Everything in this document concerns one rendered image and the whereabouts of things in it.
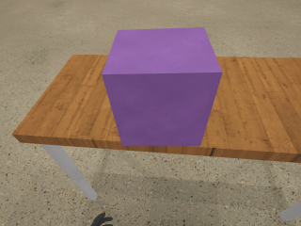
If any carton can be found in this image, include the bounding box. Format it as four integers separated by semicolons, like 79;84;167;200
102;27;223;146

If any left robot hand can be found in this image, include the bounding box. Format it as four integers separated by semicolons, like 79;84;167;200
90;212;113;226

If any table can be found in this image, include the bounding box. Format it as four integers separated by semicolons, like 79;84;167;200
12;54;301;221

